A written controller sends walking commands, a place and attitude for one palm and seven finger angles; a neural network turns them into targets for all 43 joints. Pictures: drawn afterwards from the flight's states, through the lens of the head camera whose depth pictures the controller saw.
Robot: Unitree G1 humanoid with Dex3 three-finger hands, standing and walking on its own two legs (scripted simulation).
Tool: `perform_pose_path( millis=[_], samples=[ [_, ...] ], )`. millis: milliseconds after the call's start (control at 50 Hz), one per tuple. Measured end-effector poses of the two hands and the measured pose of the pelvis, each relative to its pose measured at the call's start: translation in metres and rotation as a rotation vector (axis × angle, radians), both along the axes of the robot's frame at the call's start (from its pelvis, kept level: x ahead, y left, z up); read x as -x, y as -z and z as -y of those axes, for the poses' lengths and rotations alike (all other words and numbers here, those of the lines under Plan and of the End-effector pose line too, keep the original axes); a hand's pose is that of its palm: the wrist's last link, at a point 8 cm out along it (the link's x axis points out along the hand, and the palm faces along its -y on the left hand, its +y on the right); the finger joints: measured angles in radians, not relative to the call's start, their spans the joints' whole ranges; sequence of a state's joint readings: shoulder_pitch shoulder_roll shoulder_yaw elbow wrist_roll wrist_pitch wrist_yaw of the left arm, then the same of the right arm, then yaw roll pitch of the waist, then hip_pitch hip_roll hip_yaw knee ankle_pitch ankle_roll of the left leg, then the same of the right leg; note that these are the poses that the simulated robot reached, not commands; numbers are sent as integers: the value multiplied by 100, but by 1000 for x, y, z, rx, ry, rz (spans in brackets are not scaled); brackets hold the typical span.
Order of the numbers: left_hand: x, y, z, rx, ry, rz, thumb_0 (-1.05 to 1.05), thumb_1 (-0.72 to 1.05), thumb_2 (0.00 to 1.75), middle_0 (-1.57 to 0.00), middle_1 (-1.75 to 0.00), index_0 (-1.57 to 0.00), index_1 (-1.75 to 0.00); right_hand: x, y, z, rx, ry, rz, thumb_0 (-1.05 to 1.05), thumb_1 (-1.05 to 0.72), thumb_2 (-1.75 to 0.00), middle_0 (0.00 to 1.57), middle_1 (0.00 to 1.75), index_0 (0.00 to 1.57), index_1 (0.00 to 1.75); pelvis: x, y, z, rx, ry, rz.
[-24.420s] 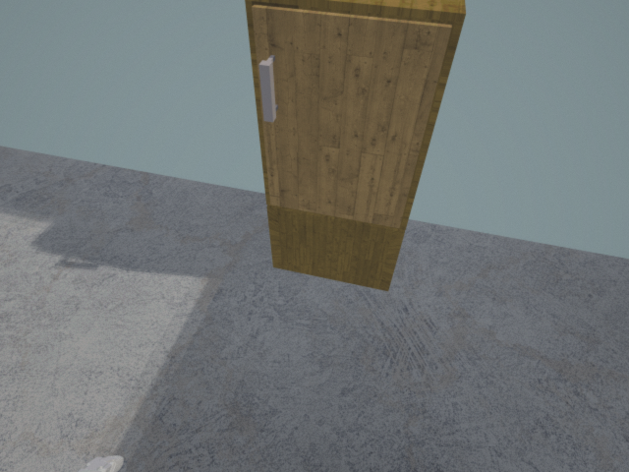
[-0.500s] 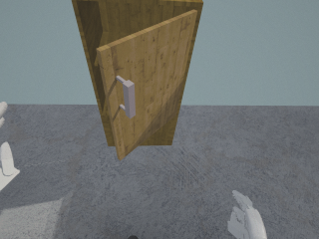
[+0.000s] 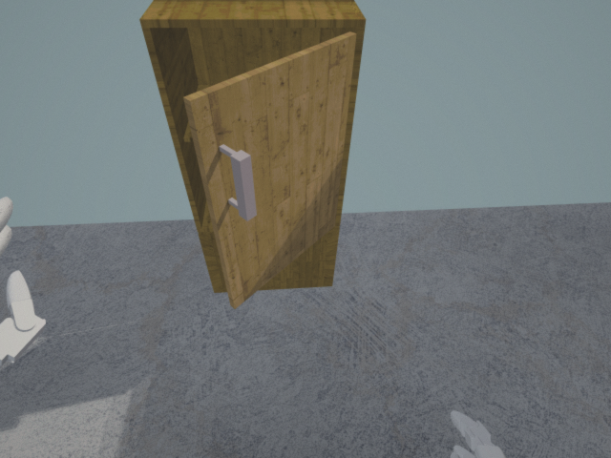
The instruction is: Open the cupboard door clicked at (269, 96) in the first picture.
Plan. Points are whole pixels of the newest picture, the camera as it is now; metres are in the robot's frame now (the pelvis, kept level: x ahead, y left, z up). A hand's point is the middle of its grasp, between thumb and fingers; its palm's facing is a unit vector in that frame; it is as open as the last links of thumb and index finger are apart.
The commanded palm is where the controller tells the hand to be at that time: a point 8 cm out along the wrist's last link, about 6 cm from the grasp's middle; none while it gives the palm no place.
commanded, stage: stop stepping back and stand still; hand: left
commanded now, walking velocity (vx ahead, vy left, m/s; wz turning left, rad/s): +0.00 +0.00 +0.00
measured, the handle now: (236, 182) +0.58 +0.15 +0.04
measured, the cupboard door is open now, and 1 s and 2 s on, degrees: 43 43 43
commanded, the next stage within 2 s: let the arm hang, fingers relaxed in 0.02 s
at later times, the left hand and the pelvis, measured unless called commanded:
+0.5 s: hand out of the picture -0.02 +0.17 -0.17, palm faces +0.08 -0.98 -0.19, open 7.0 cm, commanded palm none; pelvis -0.02 -0.01 +0.01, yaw +4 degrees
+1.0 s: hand out of the picture +0.01 +0.21 -0.16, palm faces +0.08 -0.96 -0.26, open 7.4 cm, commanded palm none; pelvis -0.02 +0.00 +0.01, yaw +4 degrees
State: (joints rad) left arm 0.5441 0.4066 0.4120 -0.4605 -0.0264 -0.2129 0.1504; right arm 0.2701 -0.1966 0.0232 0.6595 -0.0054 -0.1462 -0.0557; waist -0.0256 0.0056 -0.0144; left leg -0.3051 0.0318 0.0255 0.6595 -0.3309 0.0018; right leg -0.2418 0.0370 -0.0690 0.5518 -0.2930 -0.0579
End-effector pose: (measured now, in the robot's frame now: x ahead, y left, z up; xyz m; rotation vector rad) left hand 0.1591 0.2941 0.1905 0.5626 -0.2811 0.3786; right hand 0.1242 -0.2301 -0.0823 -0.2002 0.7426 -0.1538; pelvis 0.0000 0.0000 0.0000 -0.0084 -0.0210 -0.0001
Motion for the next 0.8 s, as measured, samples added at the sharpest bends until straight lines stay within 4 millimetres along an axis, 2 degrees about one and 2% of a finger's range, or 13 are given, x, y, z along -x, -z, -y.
perform_pose_path(
  millis=[120,140,160,200,260,320,360,400,440,500,600,700,800],
  samples=[
    [4,8,-9,27,-19,-21,1,89,89,-22,-30,-21,-30,-4,-1,0,32,-4,-26,1,-91,-90,21,30,20,30,0,-1,-7,10,-1,5],
    [1,17,-13,28,-19,-51,1,89,89,-22,-30,-21,-30,-6,1,0,28,-22,-29,1,-91,-90,20,30,20,30,0,-1,-8,7,-7,-3],
    [-4,35,-18,49,-25,-127,1,89,89,-21,-30,-21,-30,-7,5,1,22,-44,-48,1,-91,-90,20,30,20,30,2,0,-10,3,-18,-13],
    [-13,89,-25,149,-68,-352,1,90,89,-21,-30,-20,-30,-9,17,3,16,-74,-104,1,-91,-90,20,30,20,30,5,1,-13,-7,-40,-31],
    [-1,183,-17,314,-135,-722,1,90,90,-20,-30,-20,-30,-5,30,7,14,-95,-174,1,-91,-90,20,30,20,30,10,4,-10,-31,-60,-36],
    [43,261,17,440,-153,-1048,1,91,89,-20,-30,-20,-30,6,37,12,0,-76,-230,0,-91,-90,20,30,20,30,15,5,-3,-38,-54,-16],
    [82,295,45,516,-145,-1240,1,91,89,-20,-30,-20,-30,20,37,15,-2,-53,-282,0,-91,-90,20,30,20,30,17,2,0,-28,-55,-4],
    [120,318,71,591,-141,-1390,1,91,89,-20,-30,-20,-30,36,37,19,6,-34,-345,0,-91,-90,20,30,20,30,18,-1,2,-21,-56,3],
    [151,327,73,641,-219,-1455,1,97,89,-21,-30,-21,-30,55,37,22,18,-23,-419,0,-91,-90,20,30,20,30,19,-4,6,-13,-61,6],
    [189,330,72,673,-281,-1546,0,99,89,-21,-30,-21,-30,82,39,24,31,-13,-528,0,-91,-90,20,30,20,30,21,-7,9,-2,-67,9],
    [232,324,64,680,-372,-1640,1,96,89,-21,-30,-20,-30,119,46,23,19,9,-648,0,-91,-90,20,30,20,29,22,-10,9,3,-71,13],
    [243,317,54,659,-417,-1663,1,93,89,-21,-30,-20,-30,140,51,17,-8,26,-698,0,-91,-90,20,30,20,29,24,-11,6,1,-70,15],
    [226,314,46,635,-409,-1618,1,92,89,-20,-30,-20,-30,144,55,10,-31,31,-700,0,-91,-90,20,30,20,29,23,-11,4,-3,-69,17]
  ],
)
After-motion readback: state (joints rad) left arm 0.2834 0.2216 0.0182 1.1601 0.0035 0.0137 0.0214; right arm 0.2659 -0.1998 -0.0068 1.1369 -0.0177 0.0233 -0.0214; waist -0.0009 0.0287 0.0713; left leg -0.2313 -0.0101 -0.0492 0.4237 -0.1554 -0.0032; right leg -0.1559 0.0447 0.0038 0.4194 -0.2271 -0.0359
